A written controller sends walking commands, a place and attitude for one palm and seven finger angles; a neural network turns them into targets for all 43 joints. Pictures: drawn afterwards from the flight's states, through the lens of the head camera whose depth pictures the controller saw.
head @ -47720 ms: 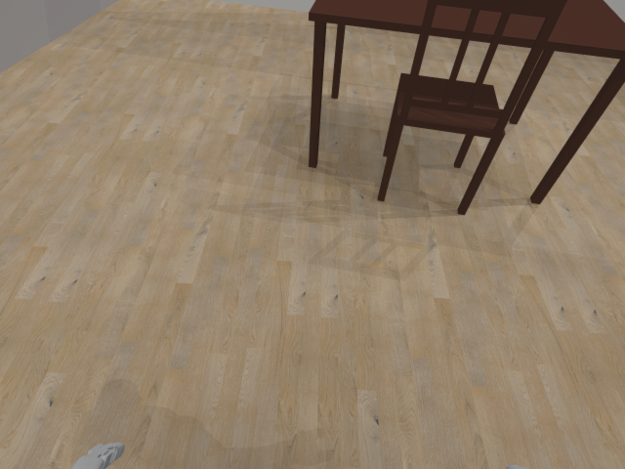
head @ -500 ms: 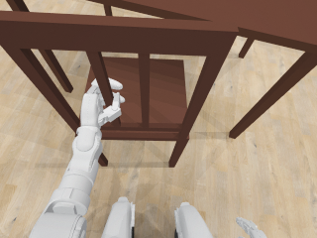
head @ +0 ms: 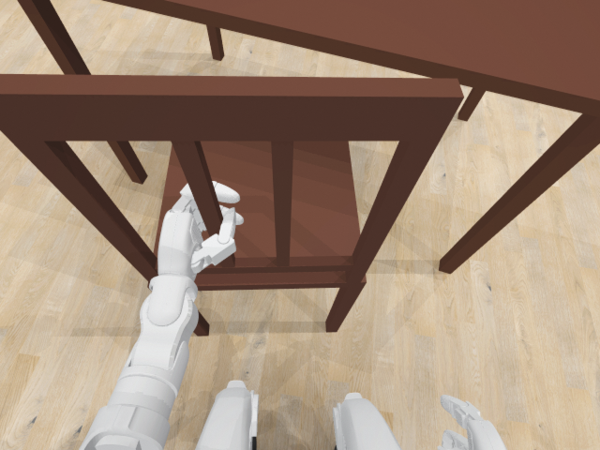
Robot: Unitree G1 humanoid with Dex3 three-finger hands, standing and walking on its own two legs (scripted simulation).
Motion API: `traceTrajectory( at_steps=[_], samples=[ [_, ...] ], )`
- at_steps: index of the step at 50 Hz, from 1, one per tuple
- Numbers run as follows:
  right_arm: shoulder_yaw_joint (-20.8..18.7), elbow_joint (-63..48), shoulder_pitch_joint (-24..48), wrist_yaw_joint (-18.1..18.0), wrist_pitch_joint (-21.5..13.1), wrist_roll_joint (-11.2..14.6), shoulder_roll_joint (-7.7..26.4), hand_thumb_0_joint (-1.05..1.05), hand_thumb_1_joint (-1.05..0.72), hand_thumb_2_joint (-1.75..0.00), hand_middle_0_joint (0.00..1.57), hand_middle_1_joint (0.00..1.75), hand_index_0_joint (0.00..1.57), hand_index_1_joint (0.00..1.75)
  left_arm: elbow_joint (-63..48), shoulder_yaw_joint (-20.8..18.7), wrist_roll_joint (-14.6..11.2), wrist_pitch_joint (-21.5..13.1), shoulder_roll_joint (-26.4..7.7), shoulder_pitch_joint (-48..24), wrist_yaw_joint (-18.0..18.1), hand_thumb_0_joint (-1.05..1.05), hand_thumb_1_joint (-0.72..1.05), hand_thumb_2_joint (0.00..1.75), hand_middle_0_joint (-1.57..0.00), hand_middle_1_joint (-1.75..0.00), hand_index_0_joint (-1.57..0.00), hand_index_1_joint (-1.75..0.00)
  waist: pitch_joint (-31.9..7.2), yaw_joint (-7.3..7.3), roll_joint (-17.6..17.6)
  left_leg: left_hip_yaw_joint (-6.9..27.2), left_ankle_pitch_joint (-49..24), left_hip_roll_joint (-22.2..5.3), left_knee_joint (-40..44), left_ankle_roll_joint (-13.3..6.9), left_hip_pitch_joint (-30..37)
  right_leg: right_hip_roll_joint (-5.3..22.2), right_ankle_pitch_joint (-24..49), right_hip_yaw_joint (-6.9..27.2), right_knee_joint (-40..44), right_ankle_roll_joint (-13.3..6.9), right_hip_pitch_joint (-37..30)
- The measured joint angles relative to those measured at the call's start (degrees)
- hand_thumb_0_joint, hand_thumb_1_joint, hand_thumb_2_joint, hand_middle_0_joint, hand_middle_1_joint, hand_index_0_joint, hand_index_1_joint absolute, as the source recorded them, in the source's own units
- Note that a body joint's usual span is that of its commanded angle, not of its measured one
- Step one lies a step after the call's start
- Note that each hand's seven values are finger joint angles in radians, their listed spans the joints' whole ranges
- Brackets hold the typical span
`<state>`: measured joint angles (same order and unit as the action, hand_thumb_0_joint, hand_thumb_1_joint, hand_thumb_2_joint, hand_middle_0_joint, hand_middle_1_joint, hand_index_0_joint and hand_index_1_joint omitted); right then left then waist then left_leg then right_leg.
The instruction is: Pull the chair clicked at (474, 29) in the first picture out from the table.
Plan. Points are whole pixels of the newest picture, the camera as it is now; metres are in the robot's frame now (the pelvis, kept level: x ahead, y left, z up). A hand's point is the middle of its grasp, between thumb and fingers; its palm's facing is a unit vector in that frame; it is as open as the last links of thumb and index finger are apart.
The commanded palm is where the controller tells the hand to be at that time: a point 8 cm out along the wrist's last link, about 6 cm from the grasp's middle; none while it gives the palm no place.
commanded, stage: hook a spindle and tug to test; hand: left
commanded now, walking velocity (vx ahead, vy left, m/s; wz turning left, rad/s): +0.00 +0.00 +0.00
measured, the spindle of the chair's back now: (212, 216) +0.41 +0.12 +0.03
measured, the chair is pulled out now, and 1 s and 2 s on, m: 0.21 0.32 0.36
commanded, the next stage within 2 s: step backward, pulling the chair out in 0.06 s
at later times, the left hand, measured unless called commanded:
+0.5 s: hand (221, 243) +0.36 +0.10 +0.04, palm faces -0.08 -0.99 -0.11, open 5.2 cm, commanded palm +0.34 +0.15 +0.04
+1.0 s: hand (209, 318) +0.27 +0.10 +0.04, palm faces -0.05 -0.99 -0.15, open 5.2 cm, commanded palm +0.27 +0.16 +0.04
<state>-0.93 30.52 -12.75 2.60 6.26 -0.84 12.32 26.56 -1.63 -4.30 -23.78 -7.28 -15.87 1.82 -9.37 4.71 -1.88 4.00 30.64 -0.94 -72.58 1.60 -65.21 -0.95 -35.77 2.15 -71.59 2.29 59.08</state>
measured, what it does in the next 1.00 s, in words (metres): rises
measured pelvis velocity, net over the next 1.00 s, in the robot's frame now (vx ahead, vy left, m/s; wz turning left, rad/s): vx -0.06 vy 0.00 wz -0.08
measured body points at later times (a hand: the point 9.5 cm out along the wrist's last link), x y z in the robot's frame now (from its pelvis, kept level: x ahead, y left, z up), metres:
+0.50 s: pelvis +0.00 +0.01 +0.10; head +0.08 +0.01 +0.54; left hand +0.36 +0.15 +0.05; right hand +0.09 -0.25 -0.02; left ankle +0.03 +0.13 -0.62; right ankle -0.02 -0.14 -0.62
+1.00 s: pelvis -0.06 +0.00 +0.10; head +0.01 -0.01 +0.55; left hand +0.27 +0.16 +0.05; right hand +0.01 -0.26 -0.03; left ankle +0.03 +0.13 -0.62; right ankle -0.02 -0.14 -0.62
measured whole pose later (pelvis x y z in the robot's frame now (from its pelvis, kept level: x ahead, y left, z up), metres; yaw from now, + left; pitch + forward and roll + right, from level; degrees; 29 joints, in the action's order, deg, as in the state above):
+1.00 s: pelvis -0.06 +0.00 +0.10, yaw -5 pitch +3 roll -1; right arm -1.2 39.4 -12.1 -7.0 4.4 2.5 12.9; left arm 55.2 -1.9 -3.6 -17.8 -7.4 -19.3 5.0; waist 5.7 2.8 -2.8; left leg -2.0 11.0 -4.1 -32.6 1.1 -26.8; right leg -0.5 -10.7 2.2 -30.8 1.6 23.7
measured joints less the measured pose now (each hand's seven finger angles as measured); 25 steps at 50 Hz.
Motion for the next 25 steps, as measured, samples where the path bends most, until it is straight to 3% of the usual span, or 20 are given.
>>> traceTrajectory(
  at_steps=[9,13,16,20,25],
  samples=[
    [0.02,-0.31,1.04,-0.37,-0.18,0.03,0.13,0.01,-0.91,-0.90,0.20,0.30,0.20,0.30,-0.91,0.63,0.01,0.54,0.00,0.50,-0.10,0.01,0.75,0.78,-0.46,-1.45,-0.45,-1.45,-0.04,-0.27,0.01,0.43,0.00,0.13,-0.47,0.22,-0.27,0.07,-0.22,-0.43,-0.58,-0.19,0.15],
    [0.50,-1.82,1.62,-3.74,3.66,2.84,-1.25,0.01,-0.91,-0.90,0.20,0.30,0.20,0.30,-1.29,2.13,2.58,9.95,-2.58,-0.35,1.91,0.01,0.73,0.77,-0.45,-1.41,-0.45,-1.45,6.52,0.06,0.41,-0.62,-2.46,0.06,6.66,-0.42,10.67,0.40,2.25,0.41,6.24,0.15,-10.19],
    [1.46,-2.36,-0.12,-5.41,4.58,3.96,-1.35,0.01,-0.91,-0.90,0.20,0.30,0.20,0.30,4.23,2.25,0.91,14.00,-2.28,0.38,2.63,0.03,0.73,0.78,-0.40,-1.31,-0.46,-1.45,6.70,0.63,-0.56,-1.75,-5.56,-0.21,15.86,-0.02,18.85,0.69,6.34,1.25,15.49,0.23,-17.77],
    [2.08,-0.41,-1.53,-6.95,4.51,4.35,-0.77,0.01,-0.91,-0.90,0.20,0.30,0.21,0.30,12.91,1.67,0.17,15.62,-0.84,-1.16,3.10,0.05,0.73,0.78,-0.35,-1.21,-0.48,-1.45,7.11,0.02,-0.29,-3.41,-9.50,-0.87,25.86,-0.78,27.63,0.88,11.48,1.90,25.87,0.43,-25.87],
    [1.13,2.52,-1.09,-8.34,3.75,3.95,0.28,0.01,-0.90,-0.90,0.21,0.30,0.21,0.30,21.81,1.11,0.78,14.21,-1.26,-5.74,2.69,0.06,0.73,0.77,-0.33,-1.19,-0.49,-1.45,9.42,-0.15,0.96,-4.41,-13.06,-1.76,32.70,-0.96,33.47,0.94,16.46,0.99,33.82,0.43,-31.58]
  ],
)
